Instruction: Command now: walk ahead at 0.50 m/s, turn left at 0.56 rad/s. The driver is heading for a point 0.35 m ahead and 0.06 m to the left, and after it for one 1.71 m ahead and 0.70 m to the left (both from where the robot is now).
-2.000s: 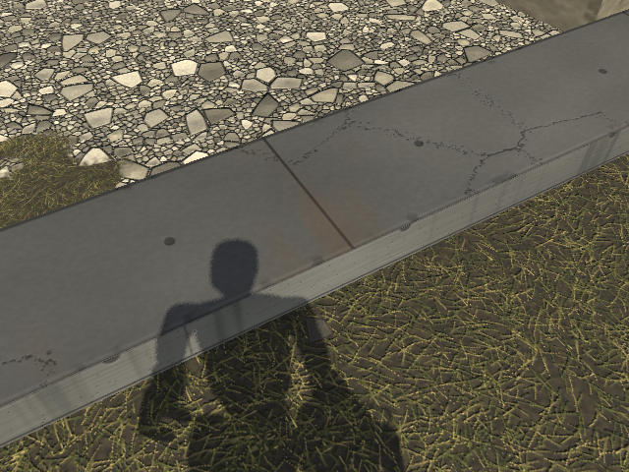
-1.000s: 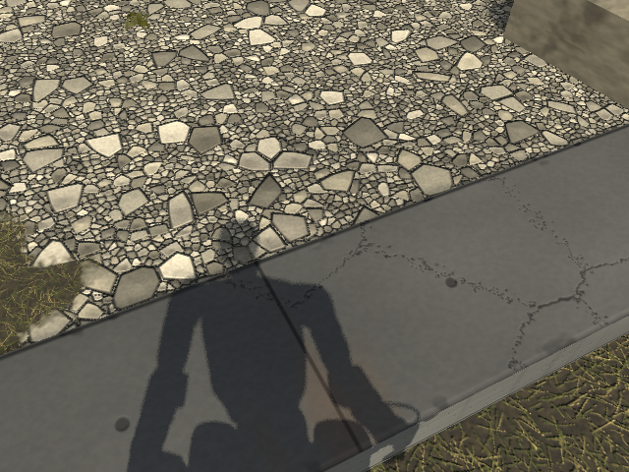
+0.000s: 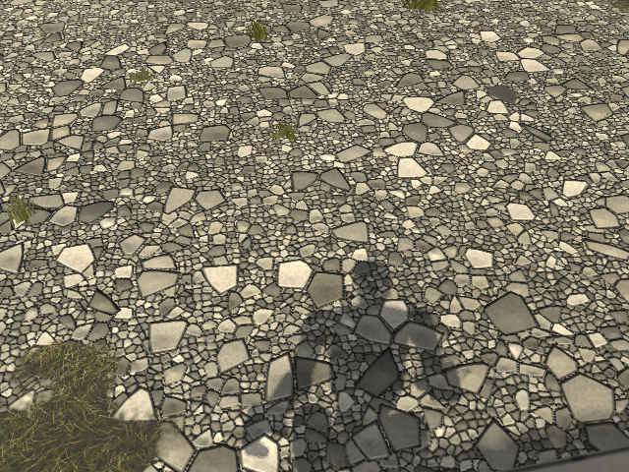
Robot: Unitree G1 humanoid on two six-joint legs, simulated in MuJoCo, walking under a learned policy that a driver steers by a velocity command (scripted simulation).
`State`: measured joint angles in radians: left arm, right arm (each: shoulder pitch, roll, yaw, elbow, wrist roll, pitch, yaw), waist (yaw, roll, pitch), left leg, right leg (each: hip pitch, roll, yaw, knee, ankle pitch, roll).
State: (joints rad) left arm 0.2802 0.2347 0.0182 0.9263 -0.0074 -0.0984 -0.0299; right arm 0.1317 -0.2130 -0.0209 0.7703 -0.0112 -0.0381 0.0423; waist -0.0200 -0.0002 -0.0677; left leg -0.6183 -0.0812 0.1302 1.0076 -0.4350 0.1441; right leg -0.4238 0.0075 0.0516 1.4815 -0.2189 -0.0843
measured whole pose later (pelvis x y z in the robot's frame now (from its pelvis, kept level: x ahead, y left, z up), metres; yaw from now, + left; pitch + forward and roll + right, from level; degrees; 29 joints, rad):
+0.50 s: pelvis +0.23 -0.01 +0.05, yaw +21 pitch +2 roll -1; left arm 0.10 0.24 0.03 0.62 0.02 -0.07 0.01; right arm 0.31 -0.29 -0.06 0.70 0.02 0.03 -0.02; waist -0.04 0.02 0.02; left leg -0.45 -0.14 -0.17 1.35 -0.56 -0.02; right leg -0.44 0.03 -0.04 0.57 -0.17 -0.03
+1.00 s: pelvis +0.25 +0.05 +0.07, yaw +33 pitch +1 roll -2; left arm 0.14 0.31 0.05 0.76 0.00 0.03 0.04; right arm 0.18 -0.22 -0.02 0.58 -0.02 0.02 0.01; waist 0.01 -0.05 0.02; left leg -0.31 -0.01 -0.01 0.51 -0.22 0.05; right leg -0.48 -0.03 -0.01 1.02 -0.45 0.07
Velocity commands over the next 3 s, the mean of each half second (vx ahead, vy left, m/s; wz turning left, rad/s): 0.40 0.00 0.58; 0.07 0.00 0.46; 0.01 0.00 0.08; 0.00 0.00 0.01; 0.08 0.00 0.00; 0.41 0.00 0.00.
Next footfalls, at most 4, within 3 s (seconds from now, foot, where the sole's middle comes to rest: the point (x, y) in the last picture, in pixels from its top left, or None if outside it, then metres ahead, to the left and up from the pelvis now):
0.38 right None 0.38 -0.07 -0.71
0.82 left None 0.25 0.17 -0.71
1.18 right None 0.33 -0.06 -0.71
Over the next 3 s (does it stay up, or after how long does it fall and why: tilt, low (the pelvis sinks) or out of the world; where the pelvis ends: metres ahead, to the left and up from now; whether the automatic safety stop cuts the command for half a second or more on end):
stays up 0.46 0.18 0.03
